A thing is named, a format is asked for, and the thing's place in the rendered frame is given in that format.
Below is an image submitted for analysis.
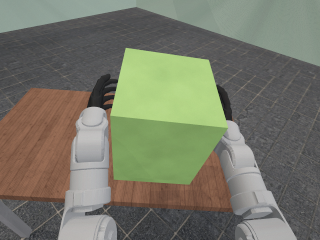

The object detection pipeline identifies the left robot forearm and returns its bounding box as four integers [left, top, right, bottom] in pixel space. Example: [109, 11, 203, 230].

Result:
[57, 106, 111, 240]

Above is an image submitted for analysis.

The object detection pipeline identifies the robot right upper arm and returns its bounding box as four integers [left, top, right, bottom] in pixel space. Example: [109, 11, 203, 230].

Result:
[235, 218, 296, 240]

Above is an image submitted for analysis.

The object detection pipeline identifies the right robot forearm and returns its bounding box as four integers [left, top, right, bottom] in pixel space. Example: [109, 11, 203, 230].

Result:
[213, 120, 297, 240]

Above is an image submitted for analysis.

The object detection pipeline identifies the left robot hand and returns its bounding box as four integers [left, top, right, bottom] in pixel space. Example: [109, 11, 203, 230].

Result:
[87, 73, 118, 110]

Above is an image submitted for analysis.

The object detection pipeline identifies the right robot hand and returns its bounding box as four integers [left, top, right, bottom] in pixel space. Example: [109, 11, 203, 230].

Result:
[216, 84, 233, 121]

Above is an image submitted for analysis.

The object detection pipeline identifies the robot left upper arm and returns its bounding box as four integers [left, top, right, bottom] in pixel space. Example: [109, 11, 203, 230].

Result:
[58, 214, 117, 240]

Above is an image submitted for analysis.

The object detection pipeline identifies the table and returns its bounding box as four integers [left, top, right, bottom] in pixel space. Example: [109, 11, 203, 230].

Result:
[0, 88, 234, 238]

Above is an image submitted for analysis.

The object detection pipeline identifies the carton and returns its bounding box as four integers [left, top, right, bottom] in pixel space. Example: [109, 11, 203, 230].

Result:
[110, 48, 228, 185]

